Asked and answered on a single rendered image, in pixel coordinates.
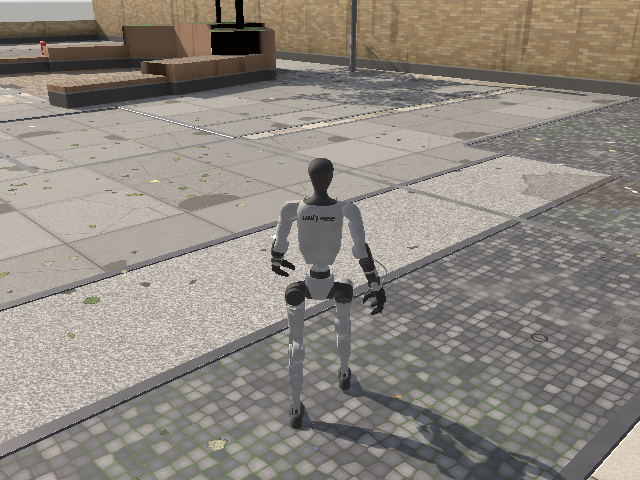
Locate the robot left hand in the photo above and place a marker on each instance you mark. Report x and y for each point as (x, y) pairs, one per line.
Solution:
(285, 263)

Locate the robot right hand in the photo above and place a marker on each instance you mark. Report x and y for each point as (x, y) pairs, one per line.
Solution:
(379, 301)

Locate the right robot forearm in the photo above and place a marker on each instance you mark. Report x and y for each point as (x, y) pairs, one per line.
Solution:
(370, 271)

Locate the right robot upper arm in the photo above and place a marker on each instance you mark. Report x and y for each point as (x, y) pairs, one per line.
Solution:
(352, 212)

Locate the robot left foot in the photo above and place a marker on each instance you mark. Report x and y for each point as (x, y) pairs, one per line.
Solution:
(296, 419)

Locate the left robot upper arm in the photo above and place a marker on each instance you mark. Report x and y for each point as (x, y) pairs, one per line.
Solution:
(288, 211)

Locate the left robot forearm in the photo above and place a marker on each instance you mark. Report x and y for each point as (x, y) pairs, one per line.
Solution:
(276, 257)

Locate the humanoid robot head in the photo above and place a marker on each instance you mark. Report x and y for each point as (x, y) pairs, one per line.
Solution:
(321, 173)

